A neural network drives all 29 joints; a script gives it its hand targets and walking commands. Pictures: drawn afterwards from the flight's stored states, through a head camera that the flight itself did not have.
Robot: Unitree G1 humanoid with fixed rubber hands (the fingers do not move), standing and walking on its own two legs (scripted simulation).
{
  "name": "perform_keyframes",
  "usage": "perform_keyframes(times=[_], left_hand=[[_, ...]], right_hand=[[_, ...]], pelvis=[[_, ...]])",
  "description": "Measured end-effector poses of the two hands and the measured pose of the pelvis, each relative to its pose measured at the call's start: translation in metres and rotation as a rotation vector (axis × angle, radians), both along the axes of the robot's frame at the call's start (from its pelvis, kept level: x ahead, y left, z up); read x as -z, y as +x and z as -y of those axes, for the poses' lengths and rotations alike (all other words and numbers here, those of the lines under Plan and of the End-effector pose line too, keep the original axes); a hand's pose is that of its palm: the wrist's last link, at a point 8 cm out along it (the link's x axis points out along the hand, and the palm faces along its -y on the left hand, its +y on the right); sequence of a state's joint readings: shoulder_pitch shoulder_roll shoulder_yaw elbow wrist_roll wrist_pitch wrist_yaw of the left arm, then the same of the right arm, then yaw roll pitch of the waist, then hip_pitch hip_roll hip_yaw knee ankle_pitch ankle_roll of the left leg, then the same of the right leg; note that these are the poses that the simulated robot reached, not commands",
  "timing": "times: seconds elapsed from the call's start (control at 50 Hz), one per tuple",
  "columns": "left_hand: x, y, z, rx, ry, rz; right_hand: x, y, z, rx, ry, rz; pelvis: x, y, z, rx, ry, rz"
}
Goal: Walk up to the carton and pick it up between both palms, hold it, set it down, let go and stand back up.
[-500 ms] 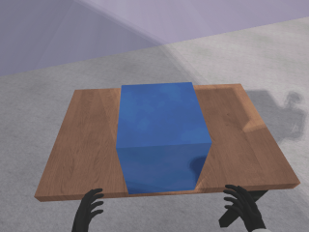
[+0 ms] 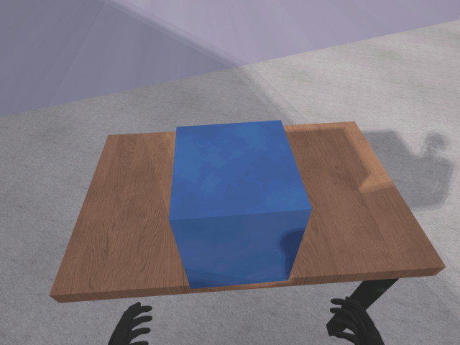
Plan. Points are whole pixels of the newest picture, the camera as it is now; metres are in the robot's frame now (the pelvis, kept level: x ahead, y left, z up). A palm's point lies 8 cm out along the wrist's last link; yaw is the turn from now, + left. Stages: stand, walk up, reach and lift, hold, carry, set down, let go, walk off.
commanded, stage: let go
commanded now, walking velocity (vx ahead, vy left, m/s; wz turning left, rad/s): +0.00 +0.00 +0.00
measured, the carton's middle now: (234, 206) +0.38 +0.01 +0.03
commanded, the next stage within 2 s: stand in 0.46 s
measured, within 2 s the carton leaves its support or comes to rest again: neither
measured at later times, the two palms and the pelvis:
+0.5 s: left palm out of the picture +0.15 +0.23 -0.09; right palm out of the picture +0.14 -0.23 -0.09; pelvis +0.00 +0.00 +0.00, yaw +0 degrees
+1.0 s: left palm out of the picture -0.05 +0.25 -0.15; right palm out of the picture +0.01 -0.23 -0.14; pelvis -0.03 +0.00 -0.01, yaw +7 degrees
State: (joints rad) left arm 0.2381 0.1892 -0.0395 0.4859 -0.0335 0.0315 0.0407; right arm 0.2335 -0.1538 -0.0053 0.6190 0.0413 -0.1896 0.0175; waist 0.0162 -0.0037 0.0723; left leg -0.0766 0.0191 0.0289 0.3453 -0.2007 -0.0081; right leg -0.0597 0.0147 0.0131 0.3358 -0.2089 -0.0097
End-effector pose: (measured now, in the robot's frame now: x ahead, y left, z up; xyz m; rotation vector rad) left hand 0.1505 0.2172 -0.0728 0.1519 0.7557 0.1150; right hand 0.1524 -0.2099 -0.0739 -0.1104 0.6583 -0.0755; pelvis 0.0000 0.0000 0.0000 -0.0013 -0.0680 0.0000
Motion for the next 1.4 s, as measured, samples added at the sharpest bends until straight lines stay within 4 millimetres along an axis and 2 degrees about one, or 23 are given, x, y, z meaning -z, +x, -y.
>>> perform_keyframes(times=[0.28,0.48,0.54,0.64,0.76,0.84,0.96,1.04,1.16,1.26,1.4], left_hand=[[0.008,-0.001,-0.013,0.012,0.028,-0.083],[0.012,0.000,-0.010,0.021,0.032,-0.108],[0.016,-0.002,-0.015,0.042,0.059,-0.075],[0.030,-0.035,-0.030,-0.047,0.063,-0.111],[0.059,-0.105,-0.040,-0.126,0.049,-0.308],[0.067,-0.148,-0.039,-0.167,0.034,-0.413],[0.072,-0.191,-0.031,-0.214,0.007,-0.500],[0.074,-0.211,-0.027,-0.233,-0.005,-0.544],[0.078,-0.231,-0.014,-0.256,-0.039,-0.588],[0.079,-0.244,-0.002,-0.260,-0.064,-0.627],[0.080,-0.254,0.010,-0.282,-0.080,-0.661]], right_hand=[[0.012,-0.011,0.011,-0.003,-0.050,-0.072],[0.016,-0.013,0.017,-0.001,-0.064,-0.104],[0.028,-0.024,0.022,-0.016,-0.090,-0.210],[0.049,-0.056,0.032,-0.023,-0.120,-0.374],[0.059,-0.095,0.033,-0.020,-0.131,-0.486],[0.062,-0.116,0.031,-0.019,-0.125,-0.534],[0.065,-0.135,0.027,-0.019,-0.120,-0.586],[0.066,-0.141,0.022,-0.022,-0.114,-0.599],[0.067,-0.150,0.015,-0.020,-0.102,-0.620],[0.071,-0.160,0.011,-0.016,-0.077,-0.653],[0.074,-0.170,0.016,-0.007,-0.083,-0.694]], pelvis=[[0.001,-0.005,-0.002,0.006,-0.003,-0.010],[0.002,-0.004,-0.002,0.004,-0.001,-0.023],[0.006,-0.005,-0.001,-0.030,-0.006,-0.054],[0.013,-0.006,0.001,-0.070,-0.021,-0.072],[0.016,-0.012,0.000,-0.091,-0.022,-0.074],[0.015,-0.017,0.000,-0.102,-0.026,-0.077],[0.012,-0.025,0.001,-0.115,-0.026,-0.079],[0.011,-0.029,0.000,-0.120,-0.027,-0.085],[0.009,-0.031,0.000,-0.126,-0.024,-0.085],[0.008,-0.033,0.002,-0.133,-0.023,-0.083],[0.007,-0.031,0.004,-0.137,-0.021,-0.077]])
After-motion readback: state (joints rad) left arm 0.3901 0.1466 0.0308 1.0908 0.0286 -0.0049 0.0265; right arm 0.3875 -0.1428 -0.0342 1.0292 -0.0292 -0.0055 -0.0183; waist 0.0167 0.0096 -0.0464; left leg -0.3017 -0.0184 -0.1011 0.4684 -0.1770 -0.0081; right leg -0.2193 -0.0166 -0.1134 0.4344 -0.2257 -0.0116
